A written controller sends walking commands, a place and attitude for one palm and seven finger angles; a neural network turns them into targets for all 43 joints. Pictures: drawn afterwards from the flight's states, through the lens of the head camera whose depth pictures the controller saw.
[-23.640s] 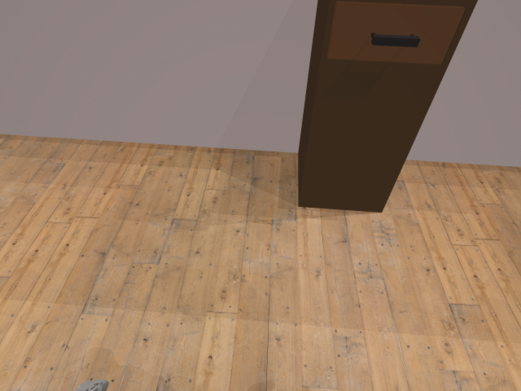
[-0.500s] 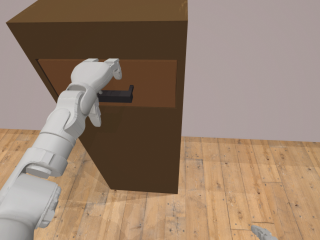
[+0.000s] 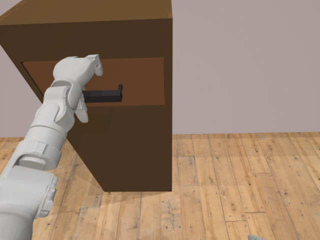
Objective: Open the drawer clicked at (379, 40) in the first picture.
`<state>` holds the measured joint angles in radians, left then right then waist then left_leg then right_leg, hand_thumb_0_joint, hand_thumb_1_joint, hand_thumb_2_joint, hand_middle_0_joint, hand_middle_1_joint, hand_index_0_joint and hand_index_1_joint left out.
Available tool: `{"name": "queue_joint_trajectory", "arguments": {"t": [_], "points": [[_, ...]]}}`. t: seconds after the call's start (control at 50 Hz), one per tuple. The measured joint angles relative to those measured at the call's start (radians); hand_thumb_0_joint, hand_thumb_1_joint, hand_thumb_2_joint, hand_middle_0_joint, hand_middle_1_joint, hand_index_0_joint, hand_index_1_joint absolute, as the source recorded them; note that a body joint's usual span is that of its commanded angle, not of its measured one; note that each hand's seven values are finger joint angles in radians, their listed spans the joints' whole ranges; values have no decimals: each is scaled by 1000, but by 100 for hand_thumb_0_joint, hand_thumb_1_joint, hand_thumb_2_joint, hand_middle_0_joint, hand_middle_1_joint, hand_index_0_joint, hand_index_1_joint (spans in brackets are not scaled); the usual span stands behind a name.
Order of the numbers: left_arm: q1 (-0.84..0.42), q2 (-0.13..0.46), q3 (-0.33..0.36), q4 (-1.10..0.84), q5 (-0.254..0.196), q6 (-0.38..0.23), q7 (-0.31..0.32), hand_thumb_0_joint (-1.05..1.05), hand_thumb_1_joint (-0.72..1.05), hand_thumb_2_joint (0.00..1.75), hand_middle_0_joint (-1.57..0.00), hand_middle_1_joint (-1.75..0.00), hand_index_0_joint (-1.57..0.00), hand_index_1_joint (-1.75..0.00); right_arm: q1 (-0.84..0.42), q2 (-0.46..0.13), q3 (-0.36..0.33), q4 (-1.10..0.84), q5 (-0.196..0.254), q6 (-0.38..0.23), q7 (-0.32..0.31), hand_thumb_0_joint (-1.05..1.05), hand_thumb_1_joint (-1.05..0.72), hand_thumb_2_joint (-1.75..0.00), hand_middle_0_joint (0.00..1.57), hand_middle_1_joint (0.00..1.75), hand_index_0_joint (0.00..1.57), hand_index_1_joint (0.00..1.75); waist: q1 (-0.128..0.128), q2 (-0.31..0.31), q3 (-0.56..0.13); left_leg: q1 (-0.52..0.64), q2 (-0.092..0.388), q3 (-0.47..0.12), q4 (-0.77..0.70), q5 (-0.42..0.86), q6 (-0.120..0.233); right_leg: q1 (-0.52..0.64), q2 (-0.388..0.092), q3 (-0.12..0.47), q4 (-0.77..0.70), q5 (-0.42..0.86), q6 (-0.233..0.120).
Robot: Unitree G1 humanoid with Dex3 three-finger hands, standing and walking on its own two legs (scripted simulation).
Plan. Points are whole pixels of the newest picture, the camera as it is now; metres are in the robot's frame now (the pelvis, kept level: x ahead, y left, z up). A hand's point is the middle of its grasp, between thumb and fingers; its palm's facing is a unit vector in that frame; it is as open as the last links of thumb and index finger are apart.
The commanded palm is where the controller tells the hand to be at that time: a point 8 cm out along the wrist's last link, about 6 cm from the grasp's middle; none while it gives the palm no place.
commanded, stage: re-aim the fingers above the handle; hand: left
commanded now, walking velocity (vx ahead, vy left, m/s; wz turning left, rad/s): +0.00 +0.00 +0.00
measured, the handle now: (98, 92) +0.50 +0.20 +0.10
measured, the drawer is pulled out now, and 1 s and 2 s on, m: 0.00 0.00 0.00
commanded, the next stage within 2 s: lower the fingers behind the handle in 1.14 s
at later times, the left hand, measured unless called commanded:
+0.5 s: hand (75, 88) +0.44 +0.23 +0.17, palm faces +0.06 -0.02 -1.00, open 13.8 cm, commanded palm +0.41 +0.20 +0.23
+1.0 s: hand (74, 91) +0.43 +0.22 +0.17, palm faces +0.01 -0.03 -1.00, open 13.6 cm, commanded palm +0.40 +0.20 +0.23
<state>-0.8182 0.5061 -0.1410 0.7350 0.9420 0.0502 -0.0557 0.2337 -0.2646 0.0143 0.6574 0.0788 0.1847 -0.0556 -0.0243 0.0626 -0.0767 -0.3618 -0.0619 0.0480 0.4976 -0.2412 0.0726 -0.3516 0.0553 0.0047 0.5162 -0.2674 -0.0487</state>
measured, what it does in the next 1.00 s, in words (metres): stands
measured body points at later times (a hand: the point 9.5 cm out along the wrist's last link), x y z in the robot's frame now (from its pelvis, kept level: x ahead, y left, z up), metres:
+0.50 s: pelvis +0.01 +0.00 +0.00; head +0.03 -0.03 +0.45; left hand +0.43 +0.22 +0.22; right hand +0.17 -0.23 -0.12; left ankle +0.00 +0.07 -0.73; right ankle -0.01 -0.09 -0.73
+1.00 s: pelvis +0.02 +0.00 +0.00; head +0.03 -0.04 +0.45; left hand +0.43 +0.22 +0.22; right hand +0.17 -0.24 -0.13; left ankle +0.00 +0.07 -0.73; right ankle -0.01 -0.09 -0.73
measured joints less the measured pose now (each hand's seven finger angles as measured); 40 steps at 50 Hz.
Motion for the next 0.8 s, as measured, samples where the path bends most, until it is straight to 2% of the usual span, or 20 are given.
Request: {"name": "queue_joint_trajectory", "arguments": {"t": [0.14, 0.22, 0.28, 0.34, 0.44, 0.5, 0.56, 0.62, 0.68, 0.74, 0.8], "points": [[35, 10, -38, -71, -24, -19, -30, 0, -48, 30, -33, -120, -33, -121, 36, -15, -29, 2, -2, -19, -2, 1, -91, -90, 20, 30, 20, 30, 12, -6, 6, -1, -4, -17, 7, -3, 1, 9, -4, -17, -4, -4, 0], [105, -22, -60, -205, -46, -44, -20, 0, -48, 30, -33, -120, -33, -121, 37, -23, -43, 2, -6, -19, 10, 1, -91, -90, 20, 30, 20, 30, 24, 4, -3, 14, -8, -17, 8, -12, 4, 25, -7, -16, -5, -11, 3], [115, -55, -63, -218, -55, -37, 5, 0, -49, 30, -33, -120, -33, -121, 6, -24, -33, 13, -3, -14, 18, 1, -91, -90, 20, 30, 20, 30, 28, 9, -4, 25, -10, -12, 7, -16, 6, 33, -9, -11, -2, -17, 6], [99, -58, -41, -175, -43, -2, 28, 0, -49, 30, -33, -120, -33, -121, -38, -13, -13, 15, -2, -11, 19, 1, -91, -90, 20, 30, 20, 30, 26, 10, -1, 30, -9, -3, -2, -14, 7, 32, -8, -1, -2, -15, 6], [95, -15, 0, -159, -10, 68, 23, 0, -48, 30, -33, -120, -32, -120, -67, 10, 3, -10, -3, -9, 24, 1, -91, -90, 20, 30, 20, 30, 30, 12, -6, 31, -7, 2, -18, -8, 5, 28, -6, 4, -13, -10, 5], [103, -8, -34, -200, -17, 114, -12, 0, -48, 30, -32, -120, -32, -120, -57, 11, -3, -25, 2, -3, 33, 1, -91, -90, 20, 30, 20, 30, 44, 14, -13, 34, -12, -13, -18, -9, 4, 39, -11, -10, -18, -15, 5], [122, -28, -86, -254, -37, 131, -58, 0, -48, 30, -32, -120, -32, -120, -55, 3, -5, -27, 4, 4, 35, 1, -90, -90, 20, 30, 20, 30, 56, 14, -14, 41, -19, -30, -13, -14, 5, 53, -17, -27, -17, -25, 6], [142, -59, -135, -299, -57, 111, -89, 0, -48, 30, -32, -120, -32, -120, -66, -3, -3, -27, 2, 4, 31, 1, -90, -90, 20, 30, 20, 30, 59, 13, -8, 47, -25, -41, -5, -20, 6, 63, -23, -38, -12, -34, 6], [162, -82, -149, -331, -65, 60, -86, 0, -49, 30, -32, -120, -32, -120, -86, -2, -1, -25, -4, -2, 26, 1, -91, -90, 20, 30, 20, 30, 56, 11, 0, 50, -25, -39, 0, -24, 6, 64, -22, -35, -6, -37, 6], [163, -86, -126, -337, -62, 9, -45, 0, -49, 30, -33, -120, -33, -120, -103, 3, 3, -21, -12, -11, 24, 1, -91, -90, 20, 30, 20, 30, 51, 11, 3, 49, -20, -28, 0, -26, 5, 59, -18, -25, -3, -36, 5], [129, -73, -75, -290, -49, 5, 7, 0, -49, 30, -33, -120, -33, -120, -113, 11, 9, -7, -15, -12, 27, 1, -91, -90, 20, 30, 20, 30, 48, 9, 2, 47, -14, -17, -6, -24, 2, 51, -13, -13, -4, -32, 3]]}}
